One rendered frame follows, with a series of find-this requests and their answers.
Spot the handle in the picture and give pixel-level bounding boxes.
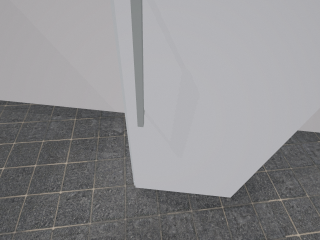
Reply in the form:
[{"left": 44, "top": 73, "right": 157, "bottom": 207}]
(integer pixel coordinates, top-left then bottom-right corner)
[{"left": 130, "top": 0, "right": 145, "bottom": 127}]

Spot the fridge door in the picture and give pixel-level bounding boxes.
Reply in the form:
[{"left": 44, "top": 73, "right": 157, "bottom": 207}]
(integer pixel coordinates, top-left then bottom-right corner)
[{"left": 114, "top": 0, "right": 320, "bottom": 198}]

